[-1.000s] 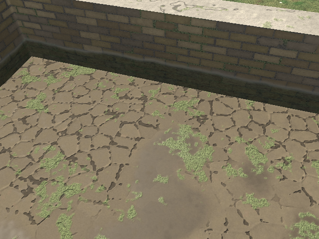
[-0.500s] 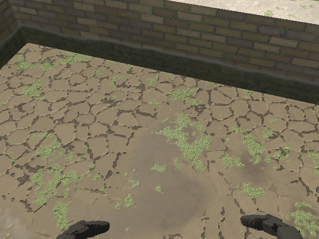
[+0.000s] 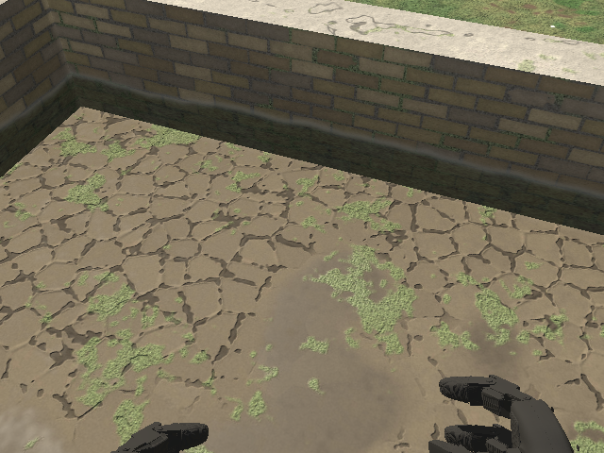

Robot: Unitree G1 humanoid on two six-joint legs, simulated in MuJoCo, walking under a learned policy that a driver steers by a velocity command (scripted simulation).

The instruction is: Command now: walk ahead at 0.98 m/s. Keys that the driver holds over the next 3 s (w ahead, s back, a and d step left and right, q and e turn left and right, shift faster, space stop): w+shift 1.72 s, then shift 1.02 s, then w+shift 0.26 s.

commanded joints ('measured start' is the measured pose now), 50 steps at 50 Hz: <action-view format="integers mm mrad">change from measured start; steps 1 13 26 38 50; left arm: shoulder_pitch -102 -111 -107 -106 -107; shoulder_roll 49 55 51 52 52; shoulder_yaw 15 21 21 20 16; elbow -100 -87 -76 -72 -70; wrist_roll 3 0 3 3 -3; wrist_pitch -22 -20 -25 -23 -39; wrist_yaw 2 1 4 6 6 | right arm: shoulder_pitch -153 -148 -150 -139 -137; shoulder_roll -61 -57 -62 -59 -70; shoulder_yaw -15 -11 -12 -12 -20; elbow -116 -129 -140 -136 -132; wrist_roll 2 -4 3 2 6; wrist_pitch -21 -30 -25 -26 -23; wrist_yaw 0 6 7 3 1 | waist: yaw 0 -5 -3 -5 -6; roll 35 7 8 6 6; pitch -95 -96 -107 -108 -116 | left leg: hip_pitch -59 -35 -45 -31 -22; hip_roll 72 64 66 65 69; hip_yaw -66 -47 -57 -46 -43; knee -139 -120 -130 -117 -108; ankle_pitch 24 73 74 115 143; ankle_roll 1 -2 4 4 -1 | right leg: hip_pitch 74 68 105 114 117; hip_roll -60 -71 -66 -67 -67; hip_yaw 75 87 76 76 79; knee -100 -113 -83 -87 -83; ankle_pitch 21 15 81 111 139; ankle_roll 13 7 10 9 6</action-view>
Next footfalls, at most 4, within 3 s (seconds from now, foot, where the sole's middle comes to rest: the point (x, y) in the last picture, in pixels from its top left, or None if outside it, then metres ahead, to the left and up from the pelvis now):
none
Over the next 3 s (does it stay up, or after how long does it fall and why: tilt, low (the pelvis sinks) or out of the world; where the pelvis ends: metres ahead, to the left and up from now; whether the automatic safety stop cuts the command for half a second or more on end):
stays up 0.03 -0.02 0.01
